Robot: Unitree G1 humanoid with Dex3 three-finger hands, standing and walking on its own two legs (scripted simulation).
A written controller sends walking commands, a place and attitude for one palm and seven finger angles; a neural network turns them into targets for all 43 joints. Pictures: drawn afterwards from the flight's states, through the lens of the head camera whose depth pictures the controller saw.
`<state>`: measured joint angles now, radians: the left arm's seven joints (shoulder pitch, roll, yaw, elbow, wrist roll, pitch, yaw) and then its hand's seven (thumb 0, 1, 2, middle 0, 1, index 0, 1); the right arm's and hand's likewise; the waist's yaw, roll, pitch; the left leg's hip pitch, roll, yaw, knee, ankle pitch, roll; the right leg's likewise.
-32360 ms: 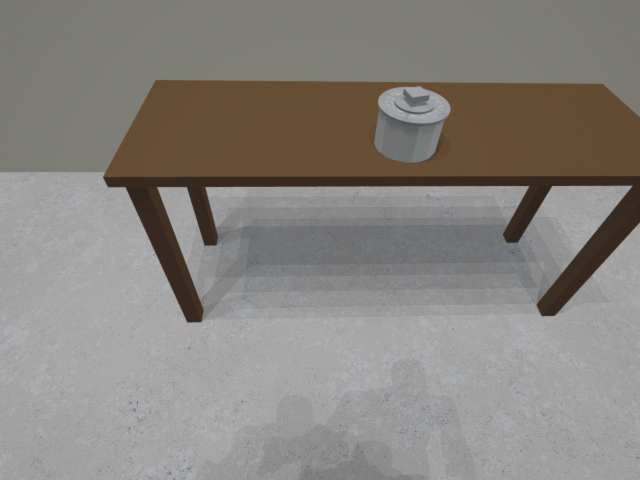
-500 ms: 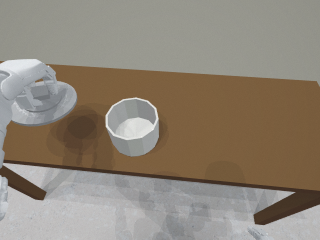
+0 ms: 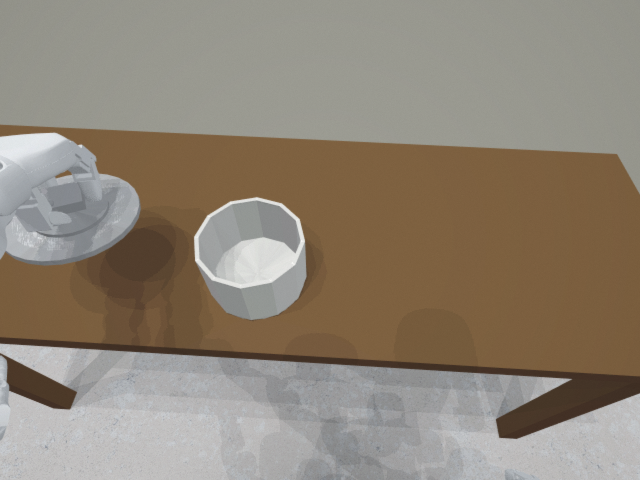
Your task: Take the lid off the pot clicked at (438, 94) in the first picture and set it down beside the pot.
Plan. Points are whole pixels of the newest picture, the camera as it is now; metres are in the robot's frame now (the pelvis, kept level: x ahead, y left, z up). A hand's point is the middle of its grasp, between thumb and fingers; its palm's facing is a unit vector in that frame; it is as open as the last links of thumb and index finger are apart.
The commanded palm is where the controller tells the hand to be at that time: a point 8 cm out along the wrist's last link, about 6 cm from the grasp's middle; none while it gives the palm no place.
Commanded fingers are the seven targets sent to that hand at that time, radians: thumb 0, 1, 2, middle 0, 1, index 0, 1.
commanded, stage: lower the lid onto the table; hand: left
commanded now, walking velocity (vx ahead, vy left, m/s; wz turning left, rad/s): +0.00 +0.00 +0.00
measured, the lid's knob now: (63, 199) +0.44 +0.34 +0.09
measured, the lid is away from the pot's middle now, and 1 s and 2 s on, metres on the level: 0.23 0.23 0.24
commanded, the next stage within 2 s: none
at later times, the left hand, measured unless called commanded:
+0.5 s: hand (63, 227) +0.40 +0.33 +0.08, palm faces -0.44 -0.04 -0.90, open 7.0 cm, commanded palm +0.42 +0.32 +0.14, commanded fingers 0.00 0.60 1.05 -0.83 -0.96 -0.90 -0.99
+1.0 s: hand (73, 244) +0.39 +0.33 +0.05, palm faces -0.47 -0.06 -0.88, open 6.9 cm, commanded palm +0.42 +0.33 +0.11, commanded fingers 0.00 0.60 1.05 -0.83 -0.96 -0.90 -0.99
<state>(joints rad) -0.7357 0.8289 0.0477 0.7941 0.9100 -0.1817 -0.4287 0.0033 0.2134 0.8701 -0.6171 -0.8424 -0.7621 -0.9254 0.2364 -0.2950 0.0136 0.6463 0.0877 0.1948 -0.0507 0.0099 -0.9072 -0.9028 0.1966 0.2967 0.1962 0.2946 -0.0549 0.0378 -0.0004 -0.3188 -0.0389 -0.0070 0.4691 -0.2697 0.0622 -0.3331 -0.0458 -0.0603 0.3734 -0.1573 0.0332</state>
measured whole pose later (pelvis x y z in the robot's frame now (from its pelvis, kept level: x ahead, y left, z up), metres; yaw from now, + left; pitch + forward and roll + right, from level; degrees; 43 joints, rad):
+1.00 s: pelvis -0.01 +0.01 -0.01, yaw -1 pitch +9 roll -2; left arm -0.71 0.79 0.03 0.93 0.96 -0.27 -0.34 0.00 0.22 0.87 -0.61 -0.84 -0.77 -0.93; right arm 0.27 -0.28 0.01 0.67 0.08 0.18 -0.08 0.01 -0.91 -0.90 0.20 0.30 0.20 0.29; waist -0.06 0.02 -0.02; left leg -0.41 -0.03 0.00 0.55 -0.30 0.07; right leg -0.42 -0.04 -0.05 0.44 -0.17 0.03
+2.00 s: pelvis -0.01 +0.02 -0.03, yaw -2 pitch +16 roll -4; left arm -0.78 0.83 0.04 1.08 1.00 -0.30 -0.27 0.00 0.22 0.88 -0.61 -0.85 -0.81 -0.95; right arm 0.31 -0.28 0.02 0.67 0.08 0.17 -0.09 0.01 -0.91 -0.90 0.20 0.30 0.20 0.29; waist -0.10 0.01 -0.06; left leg -0.65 -0.02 0.02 0.76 -0.38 0.08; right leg -0.66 -0.03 -0.04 0.62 -0.24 0.03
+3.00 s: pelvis -0.02 +0.02 -0.04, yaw -3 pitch +17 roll -4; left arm -0.77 0.82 0.04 1.06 1.01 -0.28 -0.24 0.00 0.21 0.64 -0.47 -0.97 -0.52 -1.01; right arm 0.32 -0.28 0.02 0.64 0.08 0.21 -0.07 0.01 -0.91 -0.90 0.20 0.30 0.20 0.29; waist -0.09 0.02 -0.08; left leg -0.74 -0.02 0.02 0.85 -0.41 0.09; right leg -0.74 -0.03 -0.03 0.71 -0.26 0.02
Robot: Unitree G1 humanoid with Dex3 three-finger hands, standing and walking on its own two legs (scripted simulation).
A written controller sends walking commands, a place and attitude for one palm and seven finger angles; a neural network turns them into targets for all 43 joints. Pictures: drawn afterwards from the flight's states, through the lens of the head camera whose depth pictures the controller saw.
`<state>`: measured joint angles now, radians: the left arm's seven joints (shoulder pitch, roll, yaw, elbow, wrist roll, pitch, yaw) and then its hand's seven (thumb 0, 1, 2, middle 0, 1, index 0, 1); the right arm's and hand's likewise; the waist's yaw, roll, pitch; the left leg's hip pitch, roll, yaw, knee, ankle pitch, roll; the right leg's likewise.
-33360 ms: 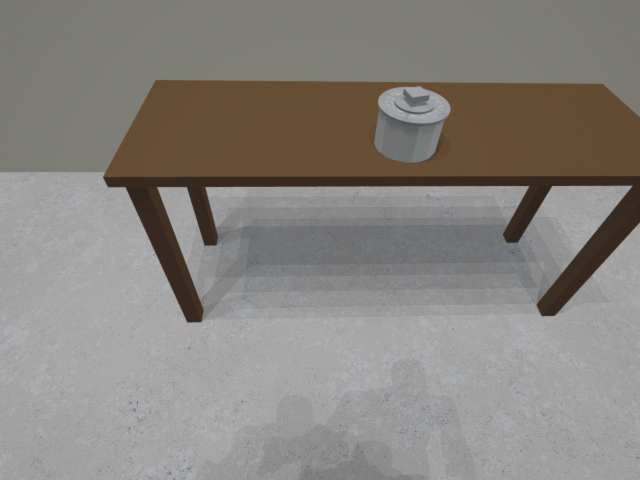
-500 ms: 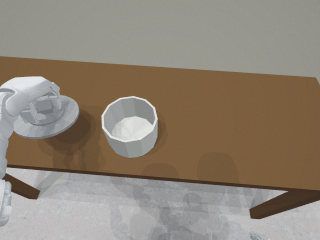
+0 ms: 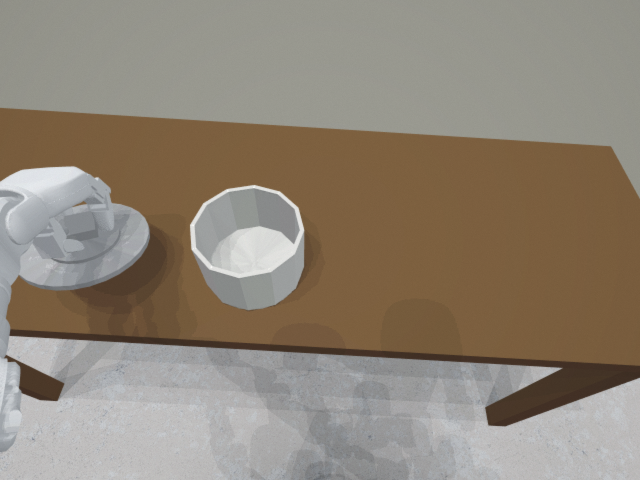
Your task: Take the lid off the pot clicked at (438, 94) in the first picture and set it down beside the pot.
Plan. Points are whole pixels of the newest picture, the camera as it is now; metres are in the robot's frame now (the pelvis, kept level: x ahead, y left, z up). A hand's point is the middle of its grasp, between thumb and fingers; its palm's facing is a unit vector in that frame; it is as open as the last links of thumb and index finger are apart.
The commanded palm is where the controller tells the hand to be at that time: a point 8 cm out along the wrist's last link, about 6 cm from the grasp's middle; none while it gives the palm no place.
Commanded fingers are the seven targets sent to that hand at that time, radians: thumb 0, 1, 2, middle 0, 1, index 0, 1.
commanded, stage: lower the lid onto the table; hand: left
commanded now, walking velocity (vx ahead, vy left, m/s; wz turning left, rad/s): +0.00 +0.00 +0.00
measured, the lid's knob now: (78, 227) +0.43 +0.33 +0.03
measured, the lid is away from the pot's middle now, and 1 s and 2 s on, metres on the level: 0.23 0.24 0.24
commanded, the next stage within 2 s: open the fingers wide in 1.16 s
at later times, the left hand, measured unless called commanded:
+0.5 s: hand (69, 243) +0.40 +0.34 +0.02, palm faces -0.53 -0.07 -0.85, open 6.9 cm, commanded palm +0.44 +0.33 +0.08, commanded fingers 0.00 0.60 1.05 -0.83 -0.96 -0.90 -0.99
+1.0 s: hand (80, 246) +0.41 +0.34 +0.00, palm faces -0.53 -0.07 -0.85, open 6.7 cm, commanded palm +0.46 +0.33 +0.05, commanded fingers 0.00 0.60 1.05 -0.83 -0.96 -0.90 -0.99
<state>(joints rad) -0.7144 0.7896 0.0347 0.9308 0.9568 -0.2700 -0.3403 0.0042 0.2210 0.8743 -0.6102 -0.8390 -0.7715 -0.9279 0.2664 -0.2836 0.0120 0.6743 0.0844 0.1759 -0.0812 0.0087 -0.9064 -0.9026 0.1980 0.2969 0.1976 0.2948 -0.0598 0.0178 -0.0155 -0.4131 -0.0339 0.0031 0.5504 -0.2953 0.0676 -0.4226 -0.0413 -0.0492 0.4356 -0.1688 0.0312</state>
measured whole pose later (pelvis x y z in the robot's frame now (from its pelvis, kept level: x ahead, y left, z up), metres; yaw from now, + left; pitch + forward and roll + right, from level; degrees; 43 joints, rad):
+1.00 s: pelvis +0.00 +0.01 -0.02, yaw -1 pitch +16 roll -4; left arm -0.78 0.83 0.04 1.08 1.00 -0.30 -0.27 0.00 0.22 0.88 -0.61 -0.85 -0.81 -0.95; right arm 0.31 -0.28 0.02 0.67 0.08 0.17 -0.09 0.01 -0.91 -0.90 0.20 0.30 0.20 0.29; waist -0.10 0.01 -0.06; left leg -0.65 -0.02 0.02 0.76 -0.38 0.08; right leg -0.66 -0.03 -0.04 0.62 -0.24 0.03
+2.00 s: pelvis -0.02 +0.02 -0.03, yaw -2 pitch +17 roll -4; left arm -0.77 0.82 0.04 1.06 1.01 -0.28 -0.24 0.00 0.21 0.64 -0.47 -0.97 -0.52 -1.01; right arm 0.32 -0.28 0.02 0.64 0.08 0.21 -0.07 0.01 -0.91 -0.90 0.20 0.30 0.20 0.29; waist -0.09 0.02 -0.08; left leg -0.74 -0.02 0.02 0.85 -0.41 0.09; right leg -0.74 -0.03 -0.03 0.71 -0.26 0.02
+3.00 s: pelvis -0.01 +0.02 -0.02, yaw -1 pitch +13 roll -4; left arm -0.76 0.83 0.03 1.01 0.97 -0.27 -0.30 0.00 0.07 0.49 -0.32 -0.95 -0.31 -0.96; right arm 0.30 -0.27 0.02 0.65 0.10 0.19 -0.08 0.01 -0.91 -0.90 0.20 0.30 0.20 0.29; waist -0.07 0.02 -0.07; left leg -0.59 -0.03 0.02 0.74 -0.38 0.09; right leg -0.59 -0.03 -0.03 0.59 -0.23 0.02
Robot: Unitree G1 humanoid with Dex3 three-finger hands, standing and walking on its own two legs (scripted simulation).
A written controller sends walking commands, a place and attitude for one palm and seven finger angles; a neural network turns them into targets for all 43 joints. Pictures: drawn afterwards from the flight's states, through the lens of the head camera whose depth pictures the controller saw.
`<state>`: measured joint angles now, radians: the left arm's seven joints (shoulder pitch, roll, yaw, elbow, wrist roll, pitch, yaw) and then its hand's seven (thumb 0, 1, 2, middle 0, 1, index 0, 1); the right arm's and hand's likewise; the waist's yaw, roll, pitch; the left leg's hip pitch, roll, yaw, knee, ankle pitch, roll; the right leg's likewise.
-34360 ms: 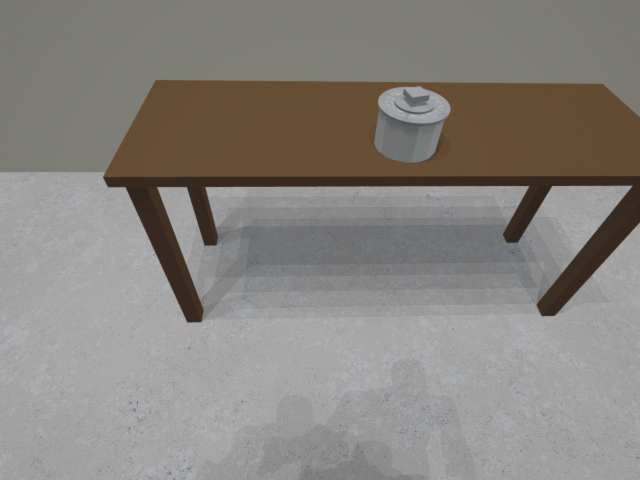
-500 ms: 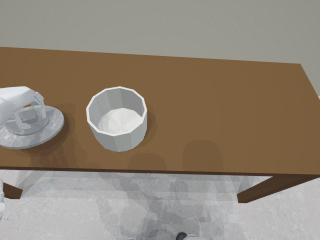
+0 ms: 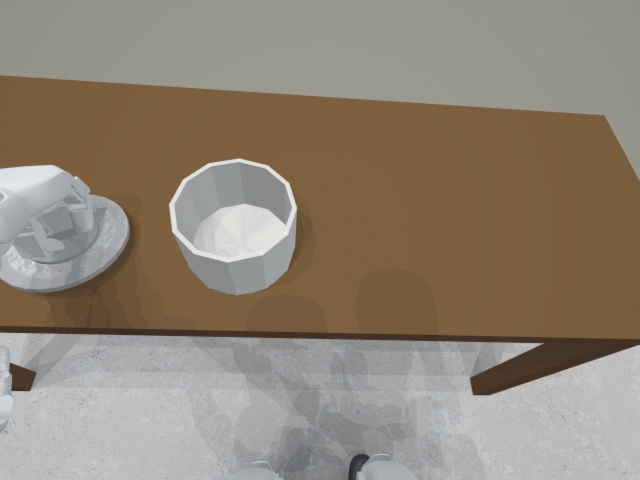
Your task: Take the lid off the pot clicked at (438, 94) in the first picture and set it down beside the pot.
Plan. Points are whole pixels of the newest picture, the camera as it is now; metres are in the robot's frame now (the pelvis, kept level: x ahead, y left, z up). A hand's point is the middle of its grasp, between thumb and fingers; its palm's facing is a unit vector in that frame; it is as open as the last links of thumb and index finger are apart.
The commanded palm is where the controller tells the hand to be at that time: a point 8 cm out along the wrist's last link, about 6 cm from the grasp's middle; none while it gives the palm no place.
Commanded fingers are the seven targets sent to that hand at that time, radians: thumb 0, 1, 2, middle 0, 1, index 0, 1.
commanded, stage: lower the lid onto the table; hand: left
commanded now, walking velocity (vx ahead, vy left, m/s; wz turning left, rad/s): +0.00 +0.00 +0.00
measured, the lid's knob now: (54, 226) +0.44 +0.35 -0.01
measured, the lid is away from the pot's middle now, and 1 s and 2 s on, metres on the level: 0.24 0.24 0.24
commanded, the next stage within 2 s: open the fingers wide in 0.16 s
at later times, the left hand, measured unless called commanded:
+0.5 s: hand (45, 238) +0.41 +0.34 +0.01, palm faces -0.47 -0.08 -0.88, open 6.5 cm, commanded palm +0.43 +0.33 +0.05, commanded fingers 0.00 0.44 0.83 -0.65 -0.97 -0.70 -1.00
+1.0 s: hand (45, 239) +0.41 +0.34 +0.01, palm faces -0.49 -0.06 -0.87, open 8.6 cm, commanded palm +0.44 +0.33 +0.05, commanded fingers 0.00 0.09 0.52 -0.33 -0.95 -0.33 -0.96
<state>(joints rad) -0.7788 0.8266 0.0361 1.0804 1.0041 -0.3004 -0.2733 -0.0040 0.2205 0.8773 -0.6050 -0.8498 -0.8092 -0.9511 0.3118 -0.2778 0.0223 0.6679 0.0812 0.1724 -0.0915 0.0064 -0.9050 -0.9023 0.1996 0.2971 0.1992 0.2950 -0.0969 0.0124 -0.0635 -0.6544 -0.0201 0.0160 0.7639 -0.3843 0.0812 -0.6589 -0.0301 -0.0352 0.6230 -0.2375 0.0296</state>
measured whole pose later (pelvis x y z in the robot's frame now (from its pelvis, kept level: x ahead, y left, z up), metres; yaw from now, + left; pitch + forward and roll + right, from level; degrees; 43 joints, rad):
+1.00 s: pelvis -0.01 +0.00 -0.01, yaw +0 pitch +17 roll -4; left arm -0.77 0.82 0.04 1.06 1.01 -0.28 -0.24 0.00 0.21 0.64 -0.47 -0.97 -0.52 -1.01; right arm 0.32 -0.28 0.02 0.64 0.08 0.21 -0.07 0.01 -0.91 -0.90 0.20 0.30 0.20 0.29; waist -0.09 0.02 -0.08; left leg -0.74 -0.02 0.02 0.85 -0.41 0.09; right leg -0.74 -0.03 -0.03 0.71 -0.26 0.02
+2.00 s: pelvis +0.00 +0.00 +0.00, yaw +0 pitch +13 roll -4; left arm -0.76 0.83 0.03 1.01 0.97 -0.27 -0.30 0.00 0.07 0.49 -0.32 -0.95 -0.31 -0.96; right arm 0.30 -0.27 0.02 0.65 0.10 0.19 -0.08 0.01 -0.91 -0.90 0.20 0.30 0.20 0.29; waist -0.07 0.02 -0.07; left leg -0.59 -0.03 0.02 0.74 -0.38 0.09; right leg -0.59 -0.03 -0.03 0.59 -0.23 0.02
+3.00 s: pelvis +0.01 +0.01 +0.02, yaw +2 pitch +9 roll -3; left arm -0.72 0.82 0.07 0.81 0.91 -0.25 -0.39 0.00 0.07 0.49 -0.32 -0.95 -0.31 -0.96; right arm 0.26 -0.27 0.02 0.63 0.08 0.21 -0.05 0.01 -0.91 -0.90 0.20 0.30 0.20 0.29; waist -0.06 0.03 -0.04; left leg -0.39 -0.06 0.00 0.54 -0.30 0.09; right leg -0.39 -0.05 -0.03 0.41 -0.17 0.02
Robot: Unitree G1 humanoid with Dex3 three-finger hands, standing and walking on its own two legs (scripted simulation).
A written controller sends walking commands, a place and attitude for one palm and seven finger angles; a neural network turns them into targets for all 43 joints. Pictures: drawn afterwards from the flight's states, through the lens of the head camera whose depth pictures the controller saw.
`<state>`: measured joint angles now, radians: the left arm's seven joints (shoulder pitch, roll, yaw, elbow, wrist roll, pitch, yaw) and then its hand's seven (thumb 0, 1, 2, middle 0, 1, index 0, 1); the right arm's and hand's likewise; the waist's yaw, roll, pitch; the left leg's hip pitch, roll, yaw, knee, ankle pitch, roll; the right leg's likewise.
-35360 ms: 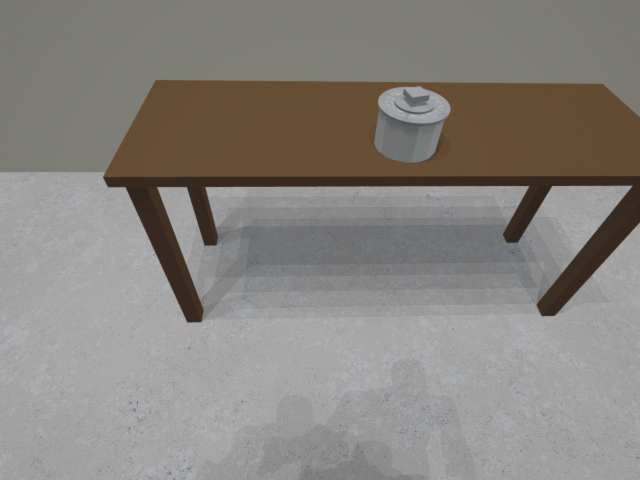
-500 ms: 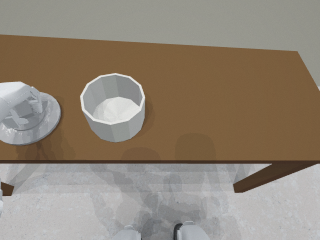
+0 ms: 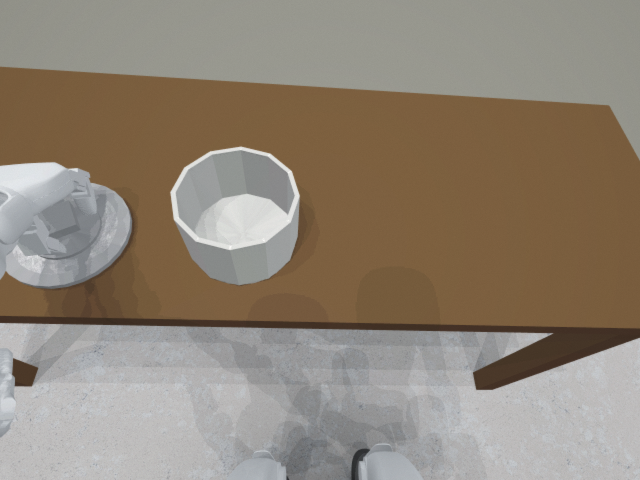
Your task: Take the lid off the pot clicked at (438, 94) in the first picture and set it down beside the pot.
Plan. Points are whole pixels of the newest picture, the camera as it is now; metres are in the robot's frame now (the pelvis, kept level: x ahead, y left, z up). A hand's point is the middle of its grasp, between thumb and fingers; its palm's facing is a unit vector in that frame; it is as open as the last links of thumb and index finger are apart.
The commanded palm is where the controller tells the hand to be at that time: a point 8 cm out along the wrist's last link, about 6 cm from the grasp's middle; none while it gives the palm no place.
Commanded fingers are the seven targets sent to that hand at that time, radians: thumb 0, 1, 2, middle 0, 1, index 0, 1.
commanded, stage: open the fingers wide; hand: left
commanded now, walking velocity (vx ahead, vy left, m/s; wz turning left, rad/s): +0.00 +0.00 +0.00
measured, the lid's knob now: (57, 221) +0.44 +0.35 -0.01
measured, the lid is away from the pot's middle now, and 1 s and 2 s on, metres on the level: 0.24 0.24 0.24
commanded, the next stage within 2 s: raise the empty hand in 0.36 s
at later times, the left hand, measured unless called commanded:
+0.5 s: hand (46, 230) +0.41 +0.34 +0.02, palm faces -0.48 -0.08 -0.87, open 10.9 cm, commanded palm +0.44 +0.33 +0.07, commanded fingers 0.00 0.06 0.49 -0.30 -0.95 -0.30 -0.95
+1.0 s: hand (11, 209) +0.41 +0.35 +0.07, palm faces -0.45 -0.10 -0.88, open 10.9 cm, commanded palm +0.43 +0.34 +0.13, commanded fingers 0.00 0.06 0.49 -0.30 -0.95 -0.30 -0.95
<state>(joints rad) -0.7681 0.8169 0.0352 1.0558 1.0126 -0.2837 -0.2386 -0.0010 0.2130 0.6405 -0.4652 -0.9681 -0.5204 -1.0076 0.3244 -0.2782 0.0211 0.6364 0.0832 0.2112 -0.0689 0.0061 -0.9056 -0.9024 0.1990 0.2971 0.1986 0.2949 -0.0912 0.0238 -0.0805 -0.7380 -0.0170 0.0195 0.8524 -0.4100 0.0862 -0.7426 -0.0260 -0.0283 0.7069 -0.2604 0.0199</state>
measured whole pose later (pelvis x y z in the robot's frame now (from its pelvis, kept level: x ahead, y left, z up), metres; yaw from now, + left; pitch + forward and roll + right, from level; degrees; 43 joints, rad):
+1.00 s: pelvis +0.01 +0.00 +0.02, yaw +1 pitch +13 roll -4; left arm -0.76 0.83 0.03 1.01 0.97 -0.27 -0.30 0.00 0.07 0.49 -0.32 -0.95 -0.31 -0.96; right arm 0.30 -0.27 0.02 0.65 0.10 0.19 -0.08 0.01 -0.91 -0.90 0.20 0.30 0.20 0.29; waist -0.07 0.02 -0.07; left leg -0.59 -0.03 0.02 0.74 -0.38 0.09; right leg -0.59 -0.03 -0.03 0.59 -0.23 0.02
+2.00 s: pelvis +0.02 +0.01 +0.03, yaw +2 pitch +9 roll -3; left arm -0.72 0.82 0.07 0.81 0.91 -0.25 -0.39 0.00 0.07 0.49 -0.32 -0.95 -0.31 -0.96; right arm 0.26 -0.27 0.02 0.63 0.08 0.21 -0.05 0.01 -0.91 -0.90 0.20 0.30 0.20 0.29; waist -0.06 0.03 -0.04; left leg -0.39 -0.06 0.00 0.54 -0.30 0.09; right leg -0.39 -0.05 -0.03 0.41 -0.17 0.02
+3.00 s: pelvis +0.04 -0.07 +0.04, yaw +2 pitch -2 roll -1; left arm -0.10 0.42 0.38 0.20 -0.06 -0.08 0.09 0.01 0.45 0.68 -0.27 -0.65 -0.26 -0.66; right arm 0.19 -0.28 0.02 0.70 0.06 -0.06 -0.07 0.01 -0.91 -0.90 0.20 0.30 0.20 0.29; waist 0.03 0.05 0.03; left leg -0.09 0.02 -0.02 0.41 -0.29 -0.01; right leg -0.13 0.02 -0.06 0.37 -0.21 -0.02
